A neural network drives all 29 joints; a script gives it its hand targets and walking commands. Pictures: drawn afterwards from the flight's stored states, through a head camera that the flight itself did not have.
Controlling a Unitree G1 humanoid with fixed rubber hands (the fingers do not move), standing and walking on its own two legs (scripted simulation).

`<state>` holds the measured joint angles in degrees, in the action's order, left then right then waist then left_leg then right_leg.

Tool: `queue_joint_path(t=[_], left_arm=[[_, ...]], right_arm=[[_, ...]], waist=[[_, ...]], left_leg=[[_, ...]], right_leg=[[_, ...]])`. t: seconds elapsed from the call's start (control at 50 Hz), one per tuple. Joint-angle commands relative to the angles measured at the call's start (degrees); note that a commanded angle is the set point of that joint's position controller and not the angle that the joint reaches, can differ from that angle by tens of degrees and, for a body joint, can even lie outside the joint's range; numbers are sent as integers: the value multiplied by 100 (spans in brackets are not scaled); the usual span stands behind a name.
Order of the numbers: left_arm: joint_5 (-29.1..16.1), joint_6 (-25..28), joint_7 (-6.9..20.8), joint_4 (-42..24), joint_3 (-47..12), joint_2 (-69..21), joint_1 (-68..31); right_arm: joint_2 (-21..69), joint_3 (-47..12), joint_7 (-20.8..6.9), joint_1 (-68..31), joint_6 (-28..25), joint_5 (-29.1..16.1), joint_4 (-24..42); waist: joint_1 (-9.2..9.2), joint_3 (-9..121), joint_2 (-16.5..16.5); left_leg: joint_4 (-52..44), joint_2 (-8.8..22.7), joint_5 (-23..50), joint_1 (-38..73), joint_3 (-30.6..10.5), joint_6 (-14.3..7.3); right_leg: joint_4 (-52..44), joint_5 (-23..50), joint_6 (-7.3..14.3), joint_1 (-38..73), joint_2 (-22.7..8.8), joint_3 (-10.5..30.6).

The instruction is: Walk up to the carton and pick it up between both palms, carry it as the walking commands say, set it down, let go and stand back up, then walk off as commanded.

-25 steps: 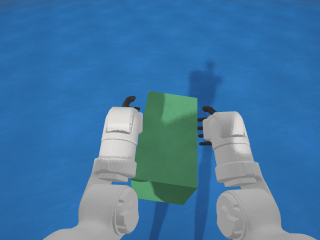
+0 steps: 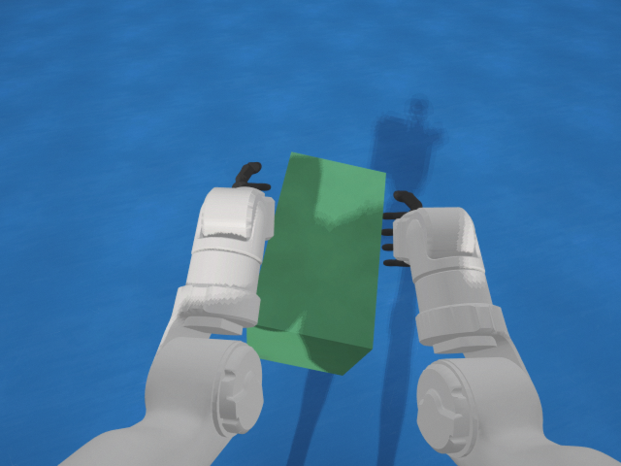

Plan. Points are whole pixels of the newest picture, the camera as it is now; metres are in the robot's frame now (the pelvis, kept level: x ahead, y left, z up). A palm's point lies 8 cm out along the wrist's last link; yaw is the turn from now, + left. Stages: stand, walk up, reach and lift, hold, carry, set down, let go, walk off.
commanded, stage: carry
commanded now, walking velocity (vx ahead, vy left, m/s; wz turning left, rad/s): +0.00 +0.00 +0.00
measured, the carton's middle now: (317, 263) +0.40 +0.03 +0.05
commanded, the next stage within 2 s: hold in 1.08 s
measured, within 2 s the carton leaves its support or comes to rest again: neither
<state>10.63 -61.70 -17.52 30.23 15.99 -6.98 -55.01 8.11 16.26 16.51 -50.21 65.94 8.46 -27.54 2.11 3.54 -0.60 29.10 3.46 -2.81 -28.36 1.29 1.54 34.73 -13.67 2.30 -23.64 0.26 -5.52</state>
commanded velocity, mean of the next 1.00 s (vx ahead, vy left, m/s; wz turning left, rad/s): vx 0.00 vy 0.00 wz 0.00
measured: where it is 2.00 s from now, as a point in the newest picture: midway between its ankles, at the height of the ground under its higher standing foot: outside the picture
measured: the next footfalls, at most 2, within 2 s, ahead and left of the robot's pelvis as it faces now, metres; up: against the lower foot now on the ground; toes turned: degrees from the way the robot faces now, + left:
none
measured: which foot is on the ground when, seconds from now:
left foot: down 0.00-1.00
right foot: down 0.00-1.00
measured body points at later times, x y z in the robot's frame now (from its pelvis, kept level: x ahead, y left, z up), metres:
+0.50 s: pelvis +0.05 -0.01 +0.01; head +0.05 -0.02 +0.46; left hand +0.44 +0.10 +0.14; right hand +0.43 -0.13 +0.11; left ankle +0.13 +0.13 -0.72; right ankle +0.05 -0.10 -0.72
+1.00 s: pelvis +0.06 -0.01 +0.01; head +0.05 -0.01 +0.46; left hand +0.44 +0.11 +0.14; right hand +0.43 -0.11 +0.12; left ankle +0.13 +0.14 -0.72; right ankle +0.05 -0.10 -0.72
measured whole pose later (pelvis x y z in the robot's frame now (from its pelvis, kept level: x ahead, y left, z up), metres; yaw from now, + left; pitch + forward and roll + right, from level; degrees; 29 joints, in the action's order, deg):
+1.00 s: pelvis +0.06 -0.01 +0.01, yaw -1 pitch +3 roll +0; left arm 11.1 -58.9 -15.4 25.5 16.1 -9.0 -47.9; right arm 9.3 14.8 16.1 -44.9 64.1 9.4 -24.0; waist 1.8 4.2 -0.1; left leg 29.5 3.9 -8.7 -23.4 2.4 2.1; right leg 32.2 -17.3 2.3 -17.7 0.7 -4.4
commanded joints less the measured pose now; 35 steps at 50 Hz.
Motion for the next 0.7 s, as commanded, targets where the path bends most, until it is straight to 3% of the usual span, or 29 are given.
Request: queue_joint_path(t=[0.0,0.04,0.16,0.26,0.38,0.68], left_arm=[[-2266,-40,2008,366,-1686,-6214,-2863],[-2250,16,1989,256,-1689,-6215,-2918],[-2177,112,1963,6,-1798,-6198,-2518],[-2347,101,1944,-392,-2147,-6195,-2556],[-2414,20,1926,-402,-2205,-6123,-2570],[-2226,113,1980,-154,-1999,-6159,-2548]], right_arm=[[5558,-1835,-1632,-4724,-467,-2206,606],[5572,-1807,-1658,-4673,-510,-2178,600],[5567,-1914,-1645,-4186,-609,-2080,815],[5574,-2326,-1617,-4217,-593,-2264,1207],[5582,-2518,-1600,-4235,-521,-2384,1195],[5626,-2266,-1624,-4126,-606,-2166,935]], waist=[[-23,2215,-165],[-18,2244,-286],[-58,2450,43],[-59,2512,92],[-46,2654,153],[-50,2463,117]], left_leg=[[-689,518,-1546,998,-766,-27],[-680,564,-1249,1048,-764,-20],[-96,494,89,1336,-440,7],[50,478,334,1372,-351,33],[118,437,601,1477,-271,12],[15,438,429,1569,-284,24]], right_leg=[[-761,-842,109,512,-563,826],[-647,-385,96,660,-565,785],[-737,684,93,858,-754,889],[-691,1255,72,1023,-811,907],[-606,1755,40,1250,-833,901],[-715,1409,20,1216,-759,860]])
